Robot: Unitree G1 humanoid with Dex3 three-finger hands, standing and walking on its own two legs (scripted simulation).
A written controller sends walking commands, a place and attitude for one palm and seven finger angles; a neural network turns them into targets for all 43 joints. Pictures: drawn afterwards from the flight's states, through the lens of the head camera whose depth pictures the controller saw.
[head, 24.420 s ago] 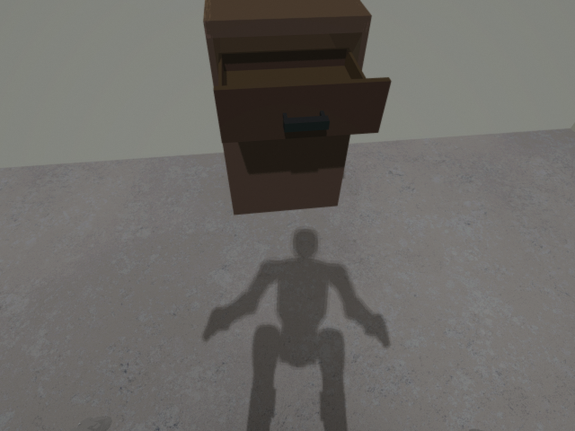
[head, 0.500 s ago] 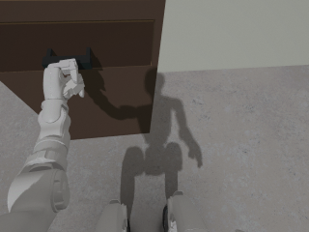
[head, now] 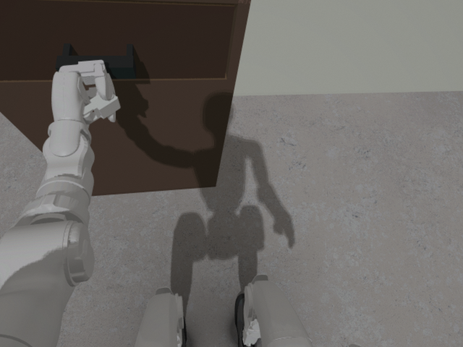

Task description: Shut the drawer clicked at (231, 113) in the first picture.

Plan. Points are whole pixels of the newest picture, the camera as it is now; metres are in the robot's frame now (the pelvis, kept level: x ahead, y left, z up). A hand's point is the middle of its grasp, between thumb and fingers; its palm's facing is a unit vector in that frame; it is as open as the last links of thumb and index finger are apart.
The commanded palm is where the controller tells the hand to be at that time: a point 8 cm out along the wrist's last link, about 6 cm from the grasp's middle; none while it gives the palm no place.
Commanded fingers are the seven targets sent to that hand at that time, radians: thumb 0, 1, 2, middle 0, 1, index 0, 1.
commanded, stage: pull the fist back off the drawer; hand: left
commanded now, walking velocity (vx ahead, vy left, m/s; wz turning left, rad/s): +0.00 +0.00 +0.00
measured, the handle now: (98, 58) +0.59 +0.18 +0.06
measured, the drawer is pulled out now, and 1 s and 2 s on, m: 0.00 0.00 0.00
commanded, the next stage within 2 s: draw the hand back to the body in 0.68 s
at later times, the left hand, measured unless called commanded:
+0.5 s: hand (118, 98) +0.52 +0.14 +0.05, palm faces +0.03 -1.00 -0.04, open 3.1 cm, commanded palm +0.48 +0.18 +0.06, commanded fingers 0.00 0.90 0.90 -1.40 -1.60 -1.40 -1.60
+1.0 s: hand (102, 118) +0.45 +0.15 +0.09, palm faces +0.03 -1.00 -0.05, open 3.3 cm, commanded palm +0.41 +0.21 +0.10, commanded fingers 0.00 0.90 0.90 -1.40 -1.60 -1.40 -1.60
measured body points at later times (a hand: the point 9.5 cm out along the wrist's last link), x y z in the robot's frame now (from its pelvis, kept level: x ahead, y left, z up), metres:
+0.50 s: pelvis +0.00 +0.00 +0.00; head +0.15 +0.02 +0.43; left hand +0.51 +0.20 +0.05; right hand +0.01 -0.26 -0.11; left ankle +0.04 +0.11 -0.63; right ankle +0.06 -0.13 -0.63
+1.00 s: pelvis +0.06 -0.01 +0.05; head +0.16 -0.01 +0.48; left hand +0.44 +0.21 +0.09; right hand +0.15 -0.26 -0.07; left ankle +0.04 +0.11 -0.63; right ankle +0.06 -0.13 -0.63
